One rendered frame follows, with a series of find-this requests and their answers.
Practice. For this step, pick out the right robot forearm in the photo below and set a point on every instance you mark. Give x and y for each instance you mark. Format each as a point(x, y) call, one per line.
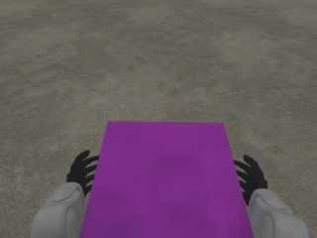
point(273, 218)

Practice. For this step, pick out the robot right hand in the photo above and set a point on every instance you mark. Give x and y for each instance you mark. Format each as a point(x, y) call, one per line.
point(254, 177)

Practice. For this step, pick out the left robot forearm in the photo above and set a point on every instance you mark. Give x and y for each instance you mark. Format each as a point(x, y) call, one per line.
point(60, 214)

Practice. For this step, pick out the robot left hand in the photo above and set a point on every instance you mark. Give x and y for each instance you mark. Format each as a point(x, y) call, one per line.
point(78, 171)

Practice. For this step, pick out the carton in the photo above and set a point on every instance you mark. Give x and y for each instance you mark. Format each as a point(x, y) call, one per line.
point(157, 179)

